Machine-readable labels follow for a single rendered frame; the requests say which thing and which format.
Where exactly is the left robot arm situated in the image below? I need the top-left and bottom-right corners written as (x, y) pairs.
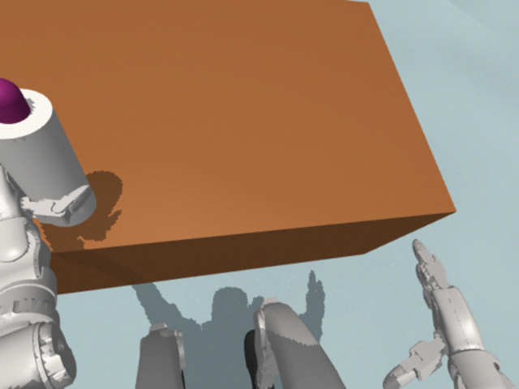
top-left (0, 217), bottom-right (76, 389)

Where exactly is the bottle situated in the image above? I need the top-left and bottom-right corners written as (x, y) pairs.
top-left (0, 78), bottom-right (97, 227)

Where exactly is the right robot arm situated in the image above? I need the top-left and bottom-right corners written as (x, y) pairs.
top-left (448, 349), bottom-right (516, 389)

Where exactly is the right robot foot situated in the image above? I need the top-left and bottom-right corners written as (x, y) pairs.
top-left (244, 330), bottom-right (274, 389)

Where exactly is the right robot hand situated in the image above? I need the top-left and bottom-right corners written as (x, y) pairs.
top-left (383, 239), bottom-right (486, 389)

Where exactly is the left robot hand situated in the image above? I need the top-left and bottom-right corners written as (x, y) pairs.
top-left (0, 163), bottom-right (92, 225)

